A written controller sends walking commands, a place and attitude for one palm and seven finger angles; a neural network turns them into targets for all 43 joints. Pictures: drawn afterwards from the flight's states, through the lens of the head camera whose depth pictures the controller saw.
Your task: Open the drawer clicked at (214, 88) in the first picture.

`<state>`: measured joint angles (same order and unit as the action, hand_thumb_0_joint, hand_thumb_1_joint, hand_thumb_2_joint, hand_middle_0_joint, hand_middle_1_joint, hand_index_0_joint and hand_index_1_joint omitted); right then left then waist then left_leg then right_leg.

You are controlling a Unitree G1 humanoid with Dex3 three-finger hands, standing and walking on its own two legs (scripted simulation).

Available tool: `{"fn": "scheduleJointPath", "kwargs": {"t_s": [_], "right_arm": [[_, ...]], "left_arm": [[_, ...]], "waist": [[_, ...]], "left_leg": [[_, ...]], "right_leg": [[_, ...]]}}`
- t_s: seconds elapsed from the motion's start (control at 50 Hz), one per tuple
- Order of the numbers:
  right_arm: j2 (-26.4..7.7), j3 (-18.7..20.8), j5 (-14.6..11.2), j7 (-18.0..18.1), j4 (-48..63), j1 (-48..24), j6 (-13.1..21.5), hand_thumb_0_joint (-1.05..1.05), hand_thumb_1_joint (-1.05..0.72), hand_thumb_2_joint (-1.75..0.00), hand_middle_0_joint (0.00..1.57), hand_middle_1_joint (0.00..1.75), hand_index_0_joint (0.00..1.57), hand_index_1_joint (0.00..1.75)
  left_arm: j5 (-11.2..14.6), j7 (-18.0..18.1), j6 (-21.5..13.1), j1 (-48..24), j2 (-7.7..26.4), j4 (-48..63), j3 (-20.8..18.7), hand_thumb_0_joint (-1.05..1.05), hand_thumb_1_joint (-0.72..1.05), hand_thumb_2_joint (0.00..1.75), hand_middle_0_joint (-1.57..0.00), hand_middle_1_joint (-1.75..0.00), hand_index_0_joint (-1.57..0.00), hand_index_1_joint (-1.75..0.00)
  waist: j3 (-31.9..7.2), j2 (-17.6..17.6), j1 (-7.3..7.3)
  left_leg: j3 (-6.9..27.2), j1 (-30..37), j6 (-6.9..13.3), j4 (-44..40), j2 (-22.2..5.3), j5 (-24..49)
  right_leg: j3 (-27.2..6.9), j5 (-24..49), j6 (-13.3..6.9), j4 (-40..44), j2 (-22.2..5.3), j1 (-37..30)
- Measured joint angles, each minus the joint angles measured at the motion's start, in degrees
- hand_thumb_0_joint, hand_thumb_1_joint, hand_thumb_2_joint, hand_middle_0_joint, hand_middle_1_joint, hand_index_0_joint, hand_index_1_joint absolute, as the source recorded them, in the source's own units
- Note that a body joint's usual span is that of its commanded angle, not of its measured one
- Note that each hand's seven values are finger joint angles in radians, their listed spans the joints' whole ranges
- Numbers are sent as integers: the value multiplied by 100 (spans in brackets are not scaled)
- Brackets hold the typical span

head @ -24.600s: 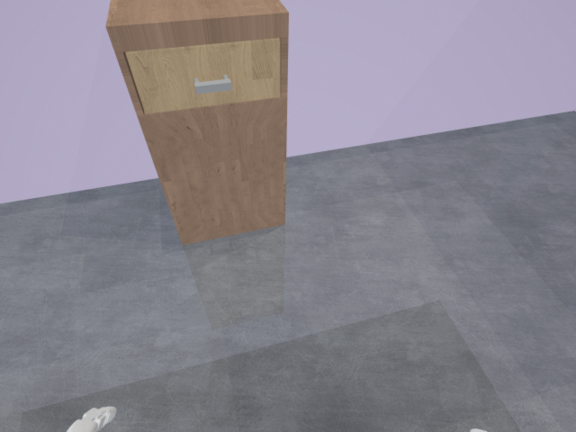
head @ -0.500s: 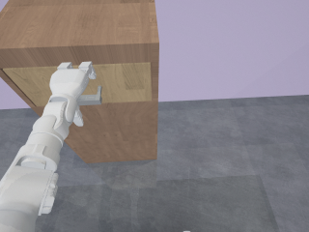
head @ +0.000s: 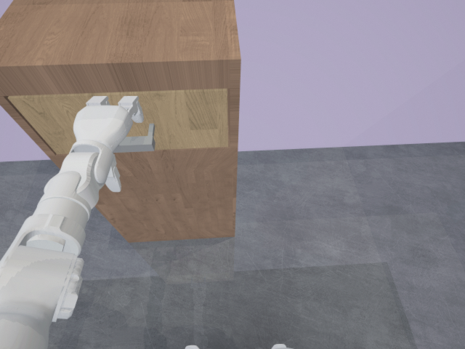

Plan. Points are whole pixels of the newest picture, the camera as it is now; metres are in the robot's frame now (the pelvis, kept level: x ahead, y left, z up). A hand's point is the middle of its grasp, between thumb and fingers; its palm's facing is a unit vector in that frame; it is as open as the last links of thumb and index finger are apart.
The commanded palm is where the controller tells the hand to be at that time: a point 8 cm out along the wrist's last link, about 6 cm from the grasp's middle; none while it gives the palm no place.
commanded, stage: re-aim the fingers above the handle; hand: left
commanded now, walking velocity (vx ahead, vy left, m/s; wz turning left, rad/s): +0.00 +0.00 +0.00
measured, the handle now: (130, 136) +0.54 +0.21 -0.01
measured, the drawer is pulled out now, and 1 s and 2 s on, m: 0.00 0.00 0.00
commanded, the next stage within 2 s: lower the fingers behind the handle in 1.32 s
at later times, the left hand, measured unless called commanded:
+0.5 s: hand (115, 142) +0.48 +0.21 +0.04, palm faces -0.11 +0.01 -0.99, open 13.8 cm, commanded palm +0.47 +0.21 +0.10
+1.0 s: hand (119, 136) +0.48 +0.21 +0.06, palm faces -0.09 +0.00 -1.00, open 13.7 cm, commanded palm +0.47 +0.21 +0.10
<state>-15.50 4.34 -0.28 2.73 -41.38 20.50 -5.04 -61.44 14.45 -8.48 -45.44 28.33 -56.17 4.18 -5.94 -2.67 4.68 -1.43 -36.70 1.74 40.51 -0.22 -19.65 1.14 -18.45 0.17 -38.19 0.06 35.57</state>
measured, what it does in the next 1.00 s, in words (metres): stands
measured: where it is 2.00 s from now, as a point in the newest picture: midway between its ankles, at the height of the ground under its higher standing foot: outside the picture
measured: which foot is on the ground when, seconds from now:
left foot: down 0.00-1.00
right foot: down 0.00-1.00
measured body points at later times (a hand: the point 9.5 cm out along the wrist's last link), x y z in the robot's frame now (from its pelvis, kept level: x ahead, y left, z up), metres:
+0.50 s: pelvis +0.00 +0.00 +0.00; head +0.08 -0.02 +0.44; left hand +0.48 +0.21 +0.10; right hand +0.01 -0.27 -0.13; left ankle -0.01 +0.10 -0.72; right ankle -0.01 -0.13 -0.72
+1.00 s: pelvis +0.01 -0.01 +0.00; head +0.08 -0.03 +0.45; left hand +0.48 +0.20 +0.11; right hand +0.04 -0.28 -0.13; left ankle -0.01 +0.10 -0.72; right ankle -0.01 -0.13 -0.72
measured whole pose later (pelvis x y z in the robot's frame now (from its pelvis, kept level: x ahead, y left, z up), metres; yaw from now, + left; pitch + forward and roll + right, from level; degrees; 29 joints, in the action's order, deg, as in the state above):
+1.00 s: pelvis +0.01 -0.01 +0.00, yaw -1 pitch +15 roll -1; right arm -14.6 2.4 -0.9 2.5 -40.0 18.3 -5.7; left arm -61.3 13.6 0.1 -47.6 26.8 -61.6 2.8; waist -7.1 -3.8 5.5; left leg -2.6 -34.4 1.3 38.3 -0.8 -19.4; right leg -0.1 -18.3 -0.2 -37.1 0.7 34.4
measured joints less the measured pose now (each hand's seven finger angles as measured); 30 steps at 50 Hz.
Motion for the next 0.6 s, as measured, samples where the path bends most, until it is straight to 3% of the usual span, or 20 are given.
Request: {"fn": "scheduleJointPath", "kwargs": {"t_s": [0.06,0.16,0.24,0.32,0.48,0.6], "right_arm": [[-19,-17,36,-36,-20,-96,38,0,-90,-90,20,30,20,29],[-11,-58,67,-130,-5,-168,42,0,-90,-90,20,30,20,29],[39,-144,25,-147,-26,-192,-32,0,-90,-90,20,30,20,29],[116,-237,-30,-86,18,-191,-84,0,-90,-90,20,30,20,29],[114,-236,-65,33,186,-38,-20,0,-90,-90,20,30,20,30],[30,-60,11,39,78,79,74,0,-90,-90,20,30,20,30]], "left_arm": [[-88,286,45,-161,-74,-98,-103,0,-49,30,-32,-121,-32,-120],[-148,580,452,-399,-169,-381,-199,0,-49,30,-35,-123,-34,-121],[-101,506,797,-508,-279,-589,-162,0,-49,30,-35,-124,-36,-125],[-83,274,932,-558,-238,-736,-159,0,-49,30,-34,-123,-36,-125],[-40,-141,651,-287,32,-667,-210,0,-49,30,-32,-121,-32,-121],[-75,6,139,-33,26,-138,-152,0,-49,30,-32,-121,-32,-120]], "waist": [[-36,15,67],[-117,-53,113],[-144,-112,101],[-142,-113,139],[-46,-72,140],[5,-44,28]], "left_leg": [[-12,-148,11,95,8,-24],[-68,-285,24,157,2,-45],[-119,-188,35,80,-7,-25],[-163,-42,29,-42,-20,21],[-177,50,-3,-119,-49,59],[-62,-102,-22,16,-35,11]], "right_leg": [[-12,-23,10,-100,-10,155],[-70,-28,29,-174,-5,317],[-121,1,40,-117,5,249],[-167,43,34,-34,20,141],[-181,73,1,12,51,72],[-67,5,-20,-78,35,159]]}}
